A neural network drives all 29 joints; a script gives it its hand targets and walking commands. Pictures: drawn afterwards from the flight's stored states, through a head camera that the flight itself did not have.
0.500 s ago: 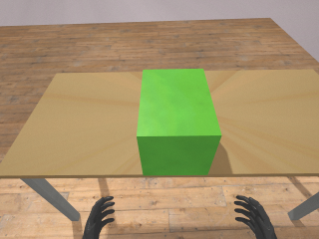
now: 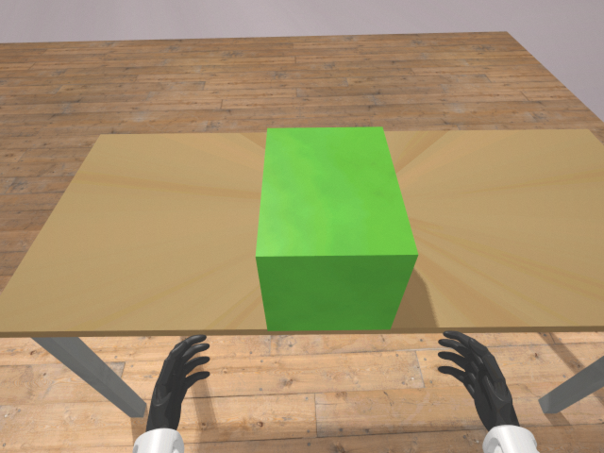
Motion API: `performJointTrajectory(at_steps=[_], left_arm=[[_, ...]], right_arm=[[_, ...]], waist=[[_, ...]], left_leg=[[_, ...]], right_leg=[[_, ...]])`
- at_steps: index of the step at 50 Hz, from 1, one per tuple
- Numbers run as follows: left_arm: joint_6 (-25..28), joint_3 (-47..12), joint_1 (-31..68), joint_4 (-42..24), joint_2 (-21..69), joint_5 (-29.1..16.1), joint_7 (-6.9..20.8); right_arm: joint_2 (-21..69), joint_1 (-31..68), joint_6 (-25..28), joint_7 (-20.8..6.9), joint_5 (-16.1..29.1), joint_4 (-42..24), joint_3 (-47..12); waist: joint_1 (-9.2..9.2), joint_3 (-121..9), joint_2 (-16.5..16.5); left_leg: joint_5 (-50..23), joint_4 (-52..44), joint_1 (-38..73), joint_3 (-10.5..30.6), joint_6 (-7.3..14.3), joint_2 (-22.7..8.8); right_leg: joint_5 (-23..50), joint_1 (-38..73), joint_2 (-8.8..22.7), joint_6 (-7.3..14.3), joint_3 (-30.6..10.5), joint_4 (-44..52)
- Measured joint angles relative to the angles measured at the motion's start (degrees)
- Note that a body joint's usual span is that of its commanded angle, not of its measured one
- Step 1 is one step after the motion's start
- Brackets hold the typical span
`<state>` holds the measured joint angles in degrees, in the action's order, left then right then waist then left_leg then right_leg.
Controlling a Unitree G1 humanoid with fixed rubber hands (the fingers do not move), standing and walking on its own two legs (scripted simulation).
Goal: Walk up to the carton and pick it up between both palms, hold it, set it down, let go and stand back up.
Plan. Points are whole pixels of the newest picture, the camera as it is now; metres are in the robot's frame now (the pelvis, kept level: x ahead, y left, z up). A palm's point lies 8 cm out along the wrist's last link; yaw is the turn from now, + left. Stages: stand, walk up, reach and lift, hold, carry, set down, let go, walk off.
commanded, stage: reach and lift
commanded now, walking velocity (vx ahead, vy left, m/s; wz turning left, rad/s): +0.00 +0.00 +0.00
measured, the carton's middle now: (326, 225) +0.50 -0.04 -0.02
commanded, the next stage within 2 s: none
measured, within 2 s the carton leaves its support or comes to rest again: neither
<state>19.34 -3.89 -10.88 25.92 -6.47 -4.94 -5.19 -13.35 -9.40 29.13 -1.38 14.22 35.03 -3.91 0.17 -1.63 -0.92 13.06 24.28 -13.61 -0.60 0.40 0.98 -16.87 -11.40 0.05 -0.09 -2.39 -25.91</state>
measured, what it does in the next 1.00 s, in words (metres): stands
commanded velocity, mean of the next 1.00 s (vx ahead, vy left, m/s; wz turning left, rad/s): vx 0.00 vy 0.00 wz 0.00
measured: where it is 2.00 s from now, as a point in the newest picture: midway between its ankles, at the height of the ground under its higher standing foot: outside the picture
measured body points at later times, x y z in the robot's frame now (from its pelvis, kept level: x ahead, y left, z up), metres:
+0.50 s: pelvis +0.00 +0.00 +0.01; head +0.00 +0.01 +0.46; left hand +0.30 +0.18 +0.02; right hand +0.29 -0.23 +0.02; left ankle -0.01 +0.12 -0.74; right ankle -0.04 -0.12 -0.74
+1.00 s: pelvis -0.02 +0.00 +0.01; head -0.01 +0.00 +0.46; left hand +0.37 +0.18 +0.08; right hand +0.37 -0.22 +0.08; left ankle -0.01 +0.12 -0.74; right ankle -0.04 -0.12 -0.74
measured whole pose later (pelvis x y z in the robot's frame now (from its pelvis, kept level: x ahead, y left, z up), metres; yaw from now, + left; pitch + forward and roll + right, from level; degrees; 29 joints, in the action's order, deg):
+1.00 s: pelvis -0.02 +0.00 +0.01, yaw -1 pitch +6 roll +0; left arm -6.0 1.5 30.3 40.0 -10.4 -11.5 -6.4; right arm -18.7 32.1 -0.5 0.2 17.1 47.7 -2.6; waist -0.6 -5.3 0.8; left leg 6.8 16.4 -15.1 -0.3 0.2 0.0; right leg -9.2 -12.4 -0.9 -0.2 -2.7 -16.0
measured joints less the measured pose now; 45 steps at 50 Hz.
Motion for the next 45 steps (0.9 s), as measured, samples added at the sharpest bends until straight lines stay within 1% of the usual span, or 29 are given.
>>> performJointTrajectory(at_steps=[4, 11, 22, 29, 37, 45], left_arm=[[-1.4, -0.6, 1.5, -0.2, -0.5, -1.0, -0.8], [-5.8, -1.0, 8.3, -0.3, -1.0, -2.0, -2.5], [-13.0, 2.2, 14.9, 0.5, 0.2, -1.0, -2.0], [-18.1, 3.2, 20.2, 1.0, -0.6, -1.9, -2.3], [-21.7, 4.1, 29.1, 5.5, -1.9, -4.1, -2.2], [-23.9, 5.1, 36.8, 11.1, -3.0, -5.7, -1.4]], right_arm=[[0.1, 1.2, -1.9, -0.3, -0.6, -1.0, 0.8], [-1.0, 6.9, -7.9, -0.8, -0.2, -2.7, 1.8], [-2.6, 14.9, -15.0, 0.4, 2.2, 0.0, 0.4], [-3.4, 20.2, -20.1, 0.6, 2.4, 0.9, 0.9], [-4.2, 28.2, -25.0, 0.9, 2.3, 4.0, 1.4], [-5.0, 36.5, -28.1, 1.4, 2.6, 9.2, 1.4]], waist=[[-0.04, 0.3, 0.2], [-0.16, 0.1, 0.3], [0.16, -1.2, 0.1], [-0.13, -1.2, 0.3], [-0.39, -1.7, 0.9], [-0.60, -3.0, 1.5]], left_leg=[[-0.3, 0.0, -0.3, -0.2, 0.1, -0.1], [-1.3, -1.1, -1.0, -0.3, 0.1, -0.2], [-3.1, -5.3, 2.6, 0.2, 0.0, -0.3], [-4.1, -6.7, 2.9, 0.1, -0.1, -0.6], [-5.2, -7.3, 1.2, 0.2, -0.1, -0.7], [-6.0, -7.8, -0.5, 0.3, -0.1, -0.8]], right_leg=[[0.4, -0.4, -0.1, -0.1, -0.3, 0.0], [1.5, -1.2, -0.2, -0.2, -0.5, 1.1], [3.8, 3.0, -0.3, -0.1, -0.1, 6.5], [5.1, 3.2, -0.5, 0.0, -0.3, 8.0], [6.3, 1.6, -0.7, -0.1, -0.4, 8.7], [7.2, 0.0, -0.8, -0.1, -0.3, 9.4]])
